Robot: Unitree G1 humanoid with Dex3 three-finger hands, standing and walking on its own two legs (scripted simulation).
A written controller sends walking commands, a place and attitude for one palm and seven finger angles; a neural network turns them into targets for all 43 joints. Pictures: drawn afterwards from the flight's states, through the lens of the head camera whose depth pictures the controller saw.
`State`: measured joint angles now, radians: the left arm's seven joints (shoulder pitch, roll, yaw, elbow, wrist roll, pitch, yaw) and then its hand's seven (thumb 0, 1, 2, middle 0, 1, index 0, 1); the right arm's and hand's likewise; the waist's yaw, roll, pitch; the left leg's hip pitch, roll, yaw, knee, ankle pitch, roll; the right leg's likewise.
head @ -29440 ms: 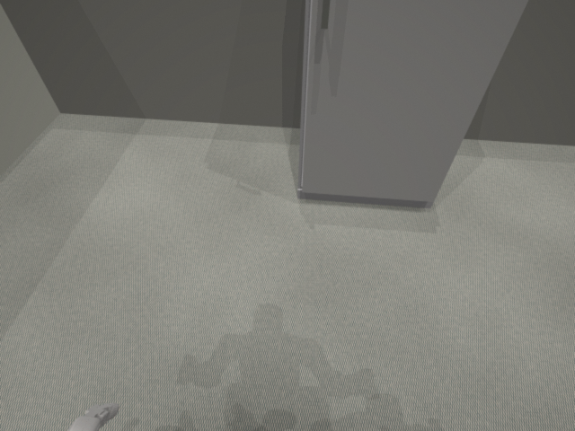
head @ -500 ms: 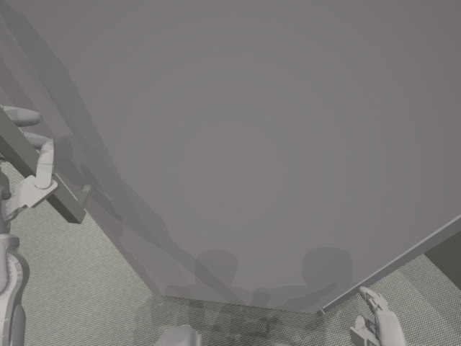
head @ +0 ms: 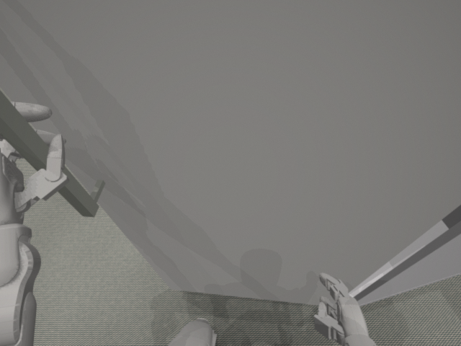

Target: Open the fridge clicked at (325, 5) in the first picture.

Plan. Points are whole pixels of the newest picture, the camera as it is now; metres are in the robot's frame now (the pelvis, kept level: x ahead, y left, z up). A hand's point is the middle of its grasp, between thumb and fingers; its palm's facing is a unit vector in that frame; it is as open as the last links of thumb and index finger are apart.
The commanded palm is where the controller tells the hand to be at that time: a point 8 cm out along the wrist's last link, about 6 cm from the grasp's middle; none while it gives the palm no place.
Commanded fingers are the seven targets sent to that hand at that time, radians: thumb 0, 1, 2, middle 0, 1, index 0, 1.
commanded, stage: stop walking and hold the door back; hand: left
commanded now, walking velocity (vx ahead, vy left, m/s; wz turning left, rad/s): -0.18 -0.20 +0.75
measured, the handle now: (17, 106) +0.31 +0.26 +0.28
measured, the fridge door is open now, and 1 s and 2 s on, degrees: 69 70 66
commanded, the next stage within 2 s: loosen the grip on the handle in 0.88 s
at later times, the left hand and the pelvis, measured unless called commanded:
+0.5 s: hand (28, 217) +0.21 +0.23 +0.22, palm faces +0.41 -0.90 -0.17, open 5.6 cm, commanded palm +0.21 +0.27 +0.20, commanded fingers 0.00 0.90 0.90 -0.45 -1.40 -0.45 -1.40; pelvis -0.13 -0.02 +0.01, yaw +14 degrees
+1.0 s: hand (50, 168) +0.27 +0.23 +0.22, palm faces +0.37 -0.92 -0.13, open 5.2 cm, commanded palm +0.23 +0.27 +0.21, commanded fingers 0.00 0.66 0.78 -0.45 -1.40 -0.45 -1.40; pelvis -0.16 -0.03 +0.00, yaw +11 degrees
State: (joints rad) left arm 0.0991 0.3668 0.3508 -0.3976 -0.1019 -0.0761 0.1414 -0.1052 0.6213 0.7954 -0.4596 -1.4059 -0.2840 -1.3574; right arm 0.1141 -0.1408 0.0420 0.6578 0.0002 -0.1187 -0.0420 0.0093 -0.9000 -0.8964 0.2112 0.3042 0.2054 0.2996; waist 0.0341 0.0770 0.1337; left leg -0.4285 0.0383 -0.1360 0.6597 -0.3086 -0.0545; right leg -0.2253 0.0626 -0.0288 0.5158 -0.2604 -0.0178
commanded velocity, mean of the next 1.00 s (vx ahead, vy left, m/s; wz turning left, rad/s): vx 0.17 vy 0.03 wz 0.04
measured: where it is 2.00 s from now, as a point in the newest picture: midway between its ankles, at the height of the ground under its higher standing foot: outside the picture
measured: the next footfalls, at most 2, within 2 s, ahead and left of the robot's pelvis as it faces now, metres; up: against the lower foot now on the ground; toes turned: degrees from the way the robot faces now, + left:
left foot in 0.38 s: -0.10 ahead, +0.11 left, +0.00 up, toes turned +13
right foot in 0.68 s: -0.04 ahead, -0.14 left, +0.00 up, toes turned +9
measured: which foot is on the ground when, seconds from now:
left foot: up 0.00-0.36, down 0.38-0.70, up 0.72-1.00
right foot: down 0.00-0.38, up 0.40-0.66, down 0.68-1.00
